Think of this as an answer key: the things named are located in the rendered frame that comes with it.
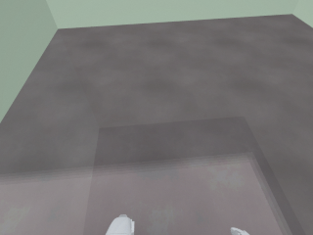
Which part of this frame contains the left robot thigh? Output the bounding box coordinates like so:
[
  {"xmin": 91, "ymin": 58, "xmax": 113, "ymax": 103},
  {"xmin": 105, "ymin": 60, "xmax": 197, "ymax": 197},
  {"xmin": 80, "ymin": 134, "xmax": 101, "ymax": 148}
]
[{"xmin": 106, "ymin": 216, "xmax": 135, "ymax": 235}]

